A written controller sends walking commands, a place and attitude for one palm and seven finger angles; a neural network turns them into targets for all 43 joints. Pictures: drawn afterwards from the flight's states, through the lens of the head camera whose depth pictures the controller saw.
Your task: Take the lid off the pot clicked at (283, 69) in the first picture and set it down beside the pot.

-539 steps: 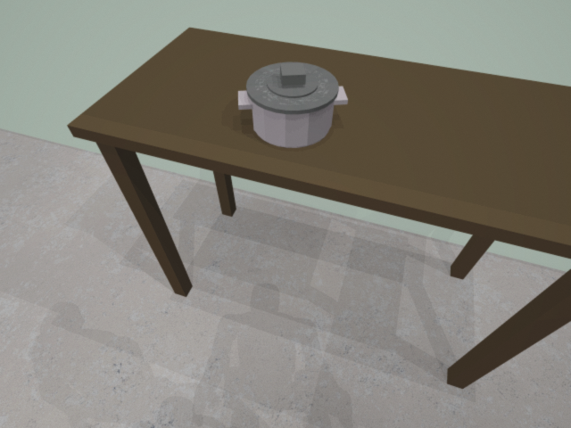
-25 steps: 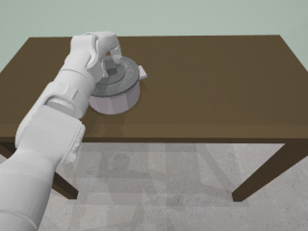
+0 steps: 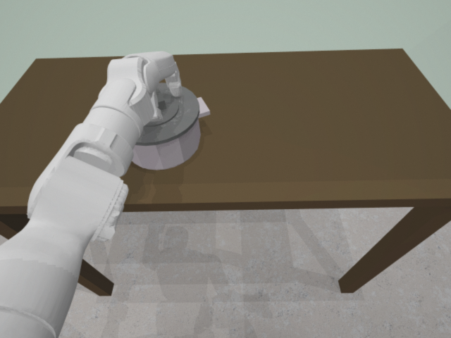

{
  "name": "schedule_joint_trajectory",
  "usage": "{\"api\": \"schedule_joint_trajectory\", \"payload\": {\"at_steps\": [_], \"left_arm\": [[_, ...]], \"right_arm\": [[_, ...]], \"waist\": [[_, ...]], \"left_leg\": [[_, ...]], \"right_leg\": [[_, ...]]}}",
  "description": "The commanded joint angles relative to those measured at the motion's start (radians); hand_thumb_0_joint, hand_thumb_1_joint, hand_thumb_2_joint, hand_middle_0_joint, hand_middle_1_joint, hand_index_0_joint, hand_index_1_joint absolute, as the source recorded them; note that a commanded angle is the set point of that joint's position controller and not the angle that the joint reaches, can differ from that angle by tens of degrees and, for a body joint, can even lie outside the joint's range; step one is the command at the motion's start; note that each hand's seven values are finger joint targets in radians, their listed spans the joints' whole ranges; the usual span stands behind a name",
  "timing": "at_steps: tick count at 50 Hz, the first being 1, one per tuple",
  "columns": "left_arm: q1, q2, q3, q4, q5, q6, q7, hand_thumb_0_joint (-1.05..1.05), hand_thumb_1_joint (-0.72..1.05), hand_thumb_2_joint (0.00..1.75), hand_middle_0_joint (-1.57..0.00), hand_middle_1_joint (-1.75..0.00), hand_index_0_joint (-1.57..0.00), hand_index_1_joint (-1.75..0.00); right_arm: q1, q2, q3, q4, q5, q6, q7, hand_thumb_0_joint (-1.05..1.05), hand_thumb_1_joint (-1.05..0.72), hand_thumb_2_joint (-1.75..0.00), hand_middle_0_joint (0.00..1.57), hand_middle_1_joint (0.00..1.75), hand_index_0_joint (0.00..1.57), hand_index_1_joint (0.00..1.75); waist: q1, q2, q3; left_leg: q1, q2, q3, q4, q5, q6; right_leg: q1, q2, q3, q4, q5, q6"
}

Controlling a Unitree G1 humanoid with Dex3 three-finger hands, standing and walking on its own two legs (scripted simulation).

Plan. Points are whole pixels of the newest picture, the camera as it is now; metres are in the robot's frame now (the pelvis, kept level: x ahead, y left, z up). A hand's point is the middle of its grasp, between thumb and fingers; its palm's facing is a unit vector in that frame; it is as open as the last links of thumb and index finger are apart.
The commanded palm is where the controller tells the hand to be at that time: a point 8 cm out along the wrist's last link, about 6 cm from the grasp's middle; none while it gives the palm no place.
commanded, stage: close the fingers and squeeze the knob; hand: left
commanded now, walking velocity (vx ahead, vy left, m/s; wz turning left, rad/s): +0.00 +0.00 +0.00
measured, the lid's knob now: (151, 101) +0.53 +0.10 +0.14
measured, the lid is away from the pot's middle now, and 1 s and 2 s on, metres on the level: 0.00 0.00 0.00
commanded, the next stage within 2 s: lift the lid straight up in 1.42 s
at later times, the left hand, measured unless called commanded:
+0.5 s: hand (150, 100) +0.49 +0.09 +0.17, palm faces -0.40 -0.03 -0.92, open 8.5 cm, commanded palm +0.50 +0.10 +0.22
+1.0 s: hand (149, 99) +0.50 +0.09 +0.17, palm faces -0.40 -0.03 -0.92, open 6.9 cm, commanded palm +0.50 +0.10 +0.22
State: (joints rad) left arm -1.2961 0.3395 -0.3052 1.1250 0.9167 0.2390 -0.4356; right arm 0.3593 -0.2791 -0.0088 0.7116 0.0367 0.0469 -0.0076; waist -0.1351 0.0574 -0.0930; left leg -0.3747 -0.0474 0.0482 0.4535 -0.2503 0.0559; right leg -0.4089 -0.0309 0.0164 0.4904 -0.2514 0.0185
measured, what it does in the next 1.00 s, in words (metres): stands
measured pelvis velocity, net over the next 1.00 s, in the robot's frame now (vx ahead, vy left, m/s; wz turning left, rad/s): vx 0.00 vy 0.00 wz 0.00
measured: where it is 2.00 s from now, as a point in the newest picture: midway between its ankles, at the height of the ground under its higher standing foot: outside the picture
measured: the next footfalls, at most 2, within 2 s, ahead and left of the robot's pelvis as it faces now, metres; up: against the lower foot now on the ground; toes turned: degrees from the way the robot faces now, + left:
none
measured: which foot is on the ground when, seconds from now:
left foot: down 0.00-1.00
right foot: down 0.00-1.00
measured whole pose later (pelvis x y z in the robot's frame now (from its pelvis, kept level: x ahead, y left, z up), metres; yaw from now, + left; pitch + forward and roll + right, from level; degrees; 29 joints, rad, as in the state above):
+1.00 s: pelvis +0.00 +0.00 +0.00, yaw +0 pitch +10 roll +0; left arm -1.29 0.37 -0.30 1.12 0.93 0.24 -0.44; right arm 0.35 -0.27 -0.01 0.70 0.04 0.05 -0.01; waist -0.14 0.05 -0.10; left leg -0.38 -0.04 0.05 0.46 -0.26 0.06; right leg -0.41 -0.02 0.02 0.48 -0.25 0.02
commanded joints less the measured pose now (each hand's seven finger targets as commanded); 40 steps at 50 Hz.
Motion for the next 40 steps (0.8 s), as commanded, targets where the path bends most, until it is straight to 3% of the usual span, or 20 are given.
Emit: {"api": "schedule_joint_trajectory", "payload": {"at_steps": [1,2,4,6,7,8,10,11,13,16,18,21,22,25,27,31,33,36,38,40], "left_arm": [[-0.558,0.212,0.06,-0.187,0.01,-0.002,0.051,0.0,-0.06,0.97,-0.49,-0.81,-0.49,-0.81],[-0.541,0.246,0.082,-0.143,0.032,0.006,0.054,0.0,-0.05,0.97,-0.49,-0.82,-0.49,-0.82],[-0.569,0.239,0.061,-0.131,0.033,0.018,0.05,0.0,-0.03,0.97,-0.49,-0.85,-0.49,-0.85],[-0.595,0.244,0.07,-0.205,0.007,0.003,0.051,0.0,-0.01,0.97,-0.5,-0.88,-0.5,-0.88],[-0.566,0.276,0.096,-0.177,0.032,0.002,0.05,0.0,0.0,0.97,-0.5,-0.89,-0.5,-0.89],[-0.571,0.266,0.08,-0.19,0.04,0.0,0.046,0.0,0.01,0.97,-0.51,-0.91,-0.51,-0.91],[-0.528,0.187,0.025,-0.148,0.038,0.01,0.033,0.0,0.03,0.97,-0.52,-0.93,-0.52,-0.93],[-0.521,0.172,0.025,-0.161,0.009,0.008,0.03,0.0,0.04,0.96,-0.52,-0.94,-0.52,-0.94],[-0.54,0.242,0.068,-0.145,0.017,0.009,0.023,0.0,0.06,0.96,-0.53,-0.96,-0.53,-0.96],[-0.569,0.179,0.013,-0.158,-0.002,0.005,0.025,0.0,0.1,0.95,-0.55,-0.98,-0.55,-0.98],[-0.577,0.237,0.057,-0.151,0.023,0.004,0.029,0.0,0.12,0.94,-0.56,-1.0,-0.56,-1.0],[-0.582,0.171,0.011,-0.154,0.005,0.004,0.029,0.0,0.16,0.92,-0.58,-1.02,-0.58,-1.02],[-0.595,0.237,0.064,-0.181,0.021,-0.001,0.033,0.0,0.17,0.91,-0.59,-1.03,-0.59,-1.03],[-0.581,0.203,0.031,-0.132,0.021,0.009,0.025,0.0,0.21,0.89,-0.61,-1.04,-0.61,-1.04],[-0.582,0.232,0.057,-0.161,0.021,0.002,0.029,0.0,0.23,0.87,-0.63,-1.05,-0.63,-1.05],[-0.592,0.132,-0.012,-0.144,0.002,0.006,0.024,0.0,0.29,0.83,-0.66,-1.06,-0.66,-1.06],[-0.601,0.242,0.071,-0.134,0.022,0.006,0.029,0.0,0.32,0.81,-0.68,-1.06,-0.68,-1.06],[-0.578,0.165,0.017,-0.154,0.005,0.0,0.026,0.0,0.36,0.77,-0.71,-1.07,-0.71,-1.07],[-0.579,0.252,0.079,-0.157,0.031,-0.003,0.027,0.0,0.39,0.74,-0.73,-1.07,-0.73,-1.07],[-0.561,0.186,0.022,-0.136,0.029,0.001,0.023,0.0,0.42,0.71,-0.75,-1.07,-0.75,-1.07]], "right_arm": [[0.038,-0.138,-0.047,-0.099,-0.001,-0.029,-0.019,0.0,-0.9,-0.9,0.2,0.3,0.2,0.3],[0.042,-0.138,-0.043,-0.087,0.001,-0.026,-0.021,0.0,-0.9,-0.9,0.2,0.3,0.2,0.3],[0.035,-0.139,-0.038,-0.09,0.007,-0.025,-0.025,0.0,-0.9,-0.9,0.2,0.3,0.2,0.3],[0.03,-0.142,-0.043,-0.106,0.003,-0.034,-0.03,0.0,-0.9,-0.9,0.2,0.3,0.2,0.3],[0.032,-0.137,-0.042,-0.1,0.001,-0.034,-0.028,0.0,-0.9,-0.9,0.2,0.3,0.2,0.3],[0.032,-0.135,-0.041,-0.103,0.002,-0.033,-0.027,0.0,-0.9,-0.9,0.2,0.3,0.2,0.3],[0.028,-0.134,-0.045,-0.098,0.005,-0.029,-0.023,0.0,-0.9,-0.9,0.2,0.3,0.2,0.3],[0.034,-0.142,-0.05,-0.099,0.005,-0.023,-0.022,0.0,-0.9,-0.9,0.2,0.3,0.2,0.3],[0.025,-0.143,-0.042,-0.098,0.006,-0.02,-0.027,0.0,-0.9,-0.9,0.2,0.3,0.2,0.3],[0.026,-0.145,-0.044,-0.093,0.01,-0.02,-0.031,0.0,-0.9,-0.9,0.2,0.3,0.2,0.3],[0.026,-0.143,-0.042,-0.09,0.007,-0.019,-0.03,0.0,-0.9,-0.9,0.2,0.3,0.2,0.3],[0.033,-0.146,-0.047,-0.084,0.008,-0.016,-0.028,0.0,-0.9,-0.9,0.2,0.3,0.2,0.3],[0.038,-0.142,-0.047,-0.086,0.003,-0.02,-0.027,0.0,-0.9,-0.9,0.2,0.3,0.2,0.3],[0.032,-0.141,-0.043,-0.084,0.007,-0.018,-0.028,0.0,-0.9,-0.9,0.2,0.3,0.2,0.3],[0.032,-0.143,-0.046,-0.088,0.005,-0.018,-0.027,0.0,-0.9,-0.9,0.2,0.3,0.2,0.3],[0.035,-0.149,-0.049,-0.08,0.008,-0.012,-0.026,0.0,-0.9,-0.9,0.2,0.3,0.2,0.3],[0.049,-0.149,-0.046,-0.076,0.001,-0.016,-0.027,0.0,-0.9,-0.9,0.2,0.3,0.2,0.3],[0.05,-0.147,-0.051,-0.082,0.001,-0.018,-0.024,0.0,-0.9,-0.9,0.2,0.3,0.2,0.3],[0.054,-0.147,-0.051,-0.076,-0.001,-0.016,-0.022,0.0,-0.9,-0.9,0.2,0.3,0.2,0.3],[0.046,-0.141,-0.046,-0.081,0.005,-0.015,-0.02,0.0,-0.9,-0.9,0.2,0.3,0.2,0.3]], "waist": [[-0.002,-0.088,-0.397],[-0.002,-0.123,-0.38],[-0.01,-0.131,-0.34],[-0.006,-0.089,-0.404],[0.003,-0.105,-0.423],[0.001,-0.091,-0.435],[-0.01,-0.108,-0.378],[-0.012,-0.1,-0.377],[-0.012,-0.146,-0.369],[-0.026,-0.105,-0.356],[-0.016,-0.109,-0.372],[-0.03,-0.073,-0.37],[-0.017,-0.093,-0.418],[-0.026,-0.113,-0.381],[-0.017,-0.102,-0.415],[-0.038,-0.073,-0.367],[-0.024,-0.103,-0.408],[-0.027,-0.078,-0.416],[-0.019,-0.123,-0.424],[-0.023,-0.107,-0.389]], "left_leg": [[0.27,0.005,-0.06,0.008,0.404,0.026],[0.253,0.003,-0.054,0.004,0.38,0.025],[0.213,-0.004,-0.044,-0.014,0.292,0.027],[0.242,-0.001,-0.047,-0.003,0.334,0.03],[0.253,-0.002,-0.05,0.007,0.362,0.029],[0.266,0.0,-0.05,0.003,0.377,0.028],[0.267,0.0,-0.043,0.009,0.376,0.028],[0.271,0.003,-0.045,0.01,0.401,0.029],[0.233,-0.008,-0.036,0.003,0.325,0.034],[0.24,-0.006,-0.041,0.003,0.308,0.033],[0.243,-0.008,-0.041,0.005,0.309,0.032],[0.266,-0.001,-0.046,0.012,0.354,0.029],[0.277,-0.002,-0.05,0.017,0.365,0.028],[0.249,-0.008,-0.041,0.012,0.334,0.03],[0.27,-0.003,-0.047,0.019,0.384,0.03],[0.282,0.002,-0.052,0.022,0.393,0.027],[0.272,-0.003,-0.053,0.02,0.386,0.029],[0.29,0.002,-0.056,0.03,0.463,0.03],[0.282,0.003,-0.053,0.027,0.444,0.03],[0.275,0.0,-0.054,0.022,0.43,0.028]], "right_leg": [[0.094,0.05,-0.03,-0.031,0.385,-0.058],[0.102,0.055,-0.034,-0.029,0.382,-0.054],[0.103,0.055,-0.032,-0.039,0.356,-0.053],[0.126,0.045,-0.022,-0.034,0.39,-0.057],[0.135,0.048,-0.022,-0.023,0.401,-0.054],[0.134,0.048,-0.022,-0.025,0.402,-0.053],[0.087,0.054,-0.034,-0.033,0.384,-0.049],[0.091,0.053,-0.037,-0.036,0.4,-0.052],[0.12,0.054,-0.031,-0.037,0.395,-0.047],[0.083,0.052,-0.033,-0.041,0.369,-0.053],[0.094,0.054,-0.028,-0.034,0.372,-0.053],[0.063,0.054,-0.035,-0.035,0.376,-0.056],[0.095,0.055,-0.031,-0.026,0.39,-0.052],[0.088,0.057,-0.033,-0.032,0.389,-0.05],[0.098,0.056,-0.03,-0.026,0.409,-0.051],[0.03,0.059,-0.042,-0.032,0.377,-0.054],[0.079,0.061,-0.035,-0.024,0.397,-0.052],[0.067,0.058,-0.037,-0.027,0.427,-0.053],[0.094,0.061,-0.033,-0.025,0.428,-0.048],[0.065,0.061,-0.038,-0.029,0.404,-0.05]]}}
